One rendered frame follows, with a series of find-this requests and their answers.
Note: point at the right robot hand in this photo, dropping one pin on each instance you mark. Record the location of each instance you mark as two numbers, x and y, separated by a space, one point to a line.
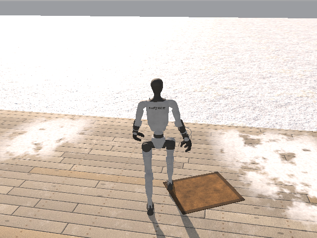
188 144

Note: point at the left robot foot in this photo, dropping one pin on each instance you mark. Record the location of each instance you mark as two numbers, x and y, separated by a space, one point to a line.
150 210

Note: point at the robot right upper arm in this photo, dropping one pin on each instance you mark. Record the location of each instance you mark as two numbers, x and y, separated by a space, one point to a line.
176 113

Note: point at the robot right forearm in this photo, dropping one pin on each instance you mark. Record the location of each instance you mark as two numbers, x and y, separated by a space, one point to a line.
183 132

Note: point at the robot left forearm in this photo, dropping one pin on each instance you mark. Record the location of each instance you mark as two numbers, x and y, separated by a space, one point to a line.
135 129

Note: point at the right robot shin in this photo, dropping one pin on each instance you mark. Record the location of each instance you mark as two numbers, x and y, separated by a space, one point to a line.
170 171

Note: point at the left robot hand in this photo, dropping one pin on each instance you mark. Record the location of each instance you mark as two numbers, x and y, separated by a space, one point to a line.
139 134

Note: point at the robot left upper arm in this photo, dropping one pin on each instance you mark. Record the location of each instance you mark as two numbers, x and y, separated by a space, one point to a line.
139 112

